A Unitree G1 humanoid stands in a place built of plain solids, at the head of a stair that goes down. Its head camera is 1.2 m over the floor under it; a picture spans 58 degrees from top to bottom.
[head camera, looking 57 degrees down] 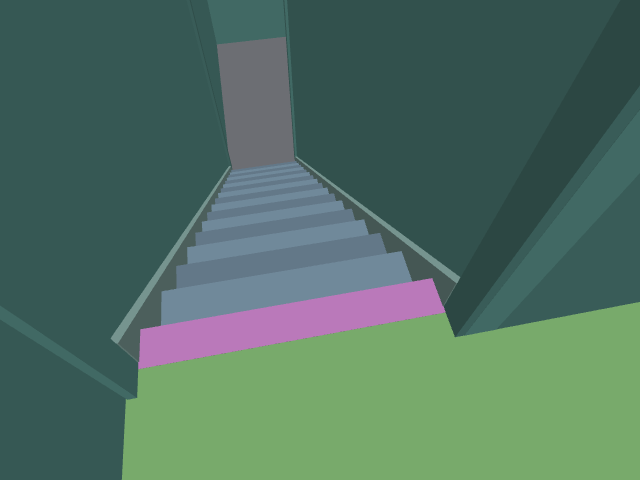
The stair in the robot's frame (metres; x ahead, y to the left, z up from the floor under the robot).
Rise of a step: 0.20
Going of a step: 0.22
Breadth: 0.89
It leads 11 degrees to the left of straight ahead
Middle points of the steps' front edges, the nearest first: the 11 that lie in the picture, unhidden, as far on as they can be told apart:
0.55 0.09 0.00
0.77 0.13 -0.20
0.99 0.17 -0.39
1.21 0.21 -0.59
1.43 0.25 -0.79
1.64 0.30 -0.99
1.86 0.34 -1.19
2.08 0.38 -1.39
2.30 0.42 -1.58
2.52 0.46 -1.78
2.73 0.51 -1.98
